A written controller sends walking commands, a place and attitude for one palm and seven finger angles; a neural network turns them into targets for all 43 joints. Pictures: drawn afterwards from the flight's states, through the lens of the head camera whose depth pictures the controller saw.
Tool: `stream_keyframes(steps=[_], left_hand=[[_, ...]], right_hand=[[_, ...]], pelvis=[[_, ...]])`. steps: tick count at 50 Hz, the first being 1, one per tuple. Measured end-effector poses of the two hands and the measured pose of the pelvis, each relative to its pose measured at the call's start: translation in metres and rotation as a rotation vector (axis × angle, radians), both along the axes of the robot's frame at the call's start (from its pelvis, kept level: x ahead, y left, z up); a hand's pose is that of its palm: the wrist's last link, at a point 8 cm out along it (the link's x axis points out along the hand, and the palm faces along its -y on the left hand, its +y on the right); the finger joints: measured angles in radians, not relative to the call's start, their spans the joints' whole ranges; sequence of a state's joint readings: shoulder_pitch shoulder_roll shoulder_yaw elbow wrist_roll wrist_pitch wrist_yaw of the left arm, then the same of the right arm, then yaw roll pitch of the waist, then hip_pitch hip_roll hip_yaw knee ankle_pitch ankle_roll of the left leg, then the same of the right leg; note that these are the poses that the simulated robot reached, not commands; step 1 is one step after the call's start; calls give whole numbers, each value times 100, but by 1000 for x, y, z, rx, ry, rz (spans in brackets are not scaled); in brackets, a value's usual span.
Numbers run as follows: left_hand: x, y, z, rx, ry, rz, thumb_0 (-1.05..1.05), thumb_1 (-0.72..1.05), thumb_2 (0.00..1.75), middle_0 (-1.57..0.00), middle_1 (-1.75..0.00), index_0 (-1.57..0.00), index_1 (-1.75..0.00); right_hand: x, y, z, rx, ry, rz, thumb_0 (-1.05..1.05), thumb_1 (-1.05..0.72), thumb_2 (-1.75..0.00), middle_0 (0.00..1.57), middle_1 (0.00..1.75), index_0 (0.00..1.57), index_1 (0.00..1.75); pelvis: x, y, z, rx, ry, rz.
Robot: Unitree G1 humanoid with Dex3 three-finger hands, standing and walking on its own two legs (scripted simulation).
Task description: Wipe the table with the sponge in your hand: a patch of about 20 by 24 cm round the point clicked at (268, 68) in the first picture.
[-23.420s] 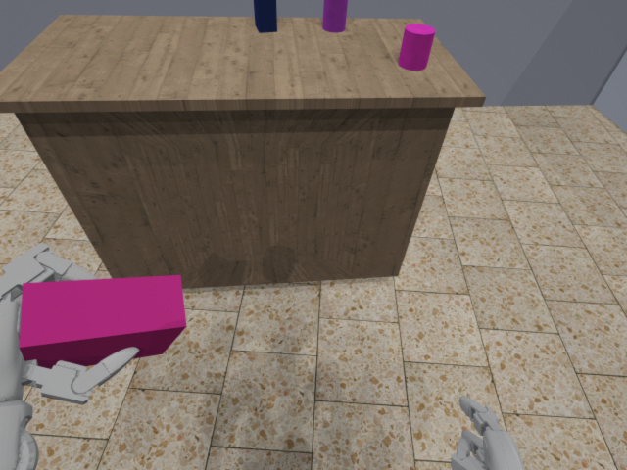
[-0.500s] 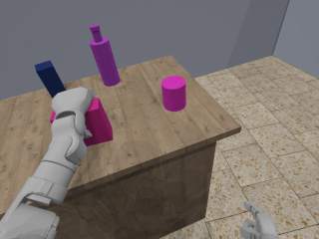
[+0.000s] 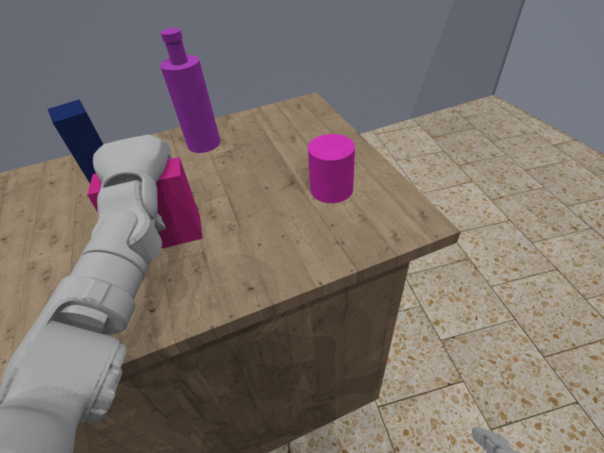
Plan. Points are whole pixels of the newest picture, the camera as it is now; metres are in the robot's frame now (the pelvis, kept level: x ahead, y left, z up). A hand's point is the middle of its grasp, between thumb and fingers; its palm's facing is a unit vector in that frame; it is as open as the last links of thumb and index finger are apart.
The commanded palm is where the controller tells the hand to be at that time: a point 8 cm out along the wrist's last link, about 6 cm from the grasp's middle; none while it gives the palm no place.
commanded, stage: wipe forward along the third lane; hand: left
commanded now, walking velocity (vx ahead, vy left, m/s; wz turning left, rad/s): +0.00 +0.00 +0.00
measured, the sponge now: (155, 218) +0.41 +0.25 +0.11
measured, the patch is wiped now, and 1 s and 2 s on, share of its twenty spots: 0.90 0.95 1.00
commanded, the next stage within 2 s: wipe back along the third lane in 0.12 s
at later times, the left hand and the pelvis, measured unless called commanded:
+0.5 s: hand (147, 185) +0.44 +0.25 +0.15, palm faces +0.05 +0.01 -1.00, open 9.4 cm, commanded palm +0.40 +0.23 +0.18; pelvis +0.02 +0.01 +0.00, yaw -1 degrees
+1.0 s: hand (149, 207) +0.39 +0.23 +0.16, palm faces +0.13 -0.05 -0.99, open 9.4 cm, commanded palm +0.34 +0.21 +0.18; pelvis +0.03 +0.01 +0.00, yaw +1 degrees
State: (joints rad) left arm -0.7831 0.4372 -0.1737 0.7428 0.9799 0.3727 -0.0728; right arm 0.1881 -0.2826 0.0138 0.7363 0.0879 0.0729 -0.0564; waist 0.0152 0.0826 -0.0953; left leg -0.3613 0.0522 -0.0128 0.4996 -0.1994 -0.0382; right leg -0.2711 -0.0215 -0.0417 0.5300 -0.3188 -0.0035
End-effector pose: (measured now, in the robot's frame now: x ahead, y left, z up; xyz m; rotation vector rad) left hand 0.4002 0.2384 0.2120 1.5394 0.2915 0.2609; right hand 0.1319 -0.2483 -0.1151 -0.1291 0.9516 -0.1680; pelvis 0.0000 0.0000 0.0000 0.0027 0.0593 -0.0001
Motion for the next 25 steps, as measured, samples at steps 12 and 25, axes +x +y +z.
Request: stream_keyframes(steps=[12,25], left_hand=[[27,11,1,4,31,14,1,-51,113,-81,-142,-84,-137],[16,9,-5,23,-64,0,0,-49,113,-78,-145,-81,-141]], right_hand=[[-12,6,-1,-9,39,-25,1,-91,-90,20,30,20,30],[3,14,-3,26,56,-19,2,-91,-90,20,30,20,30]], pelvis=[[2,7,0,-5,31,-5],[17,15,2,-6,28,-13]])
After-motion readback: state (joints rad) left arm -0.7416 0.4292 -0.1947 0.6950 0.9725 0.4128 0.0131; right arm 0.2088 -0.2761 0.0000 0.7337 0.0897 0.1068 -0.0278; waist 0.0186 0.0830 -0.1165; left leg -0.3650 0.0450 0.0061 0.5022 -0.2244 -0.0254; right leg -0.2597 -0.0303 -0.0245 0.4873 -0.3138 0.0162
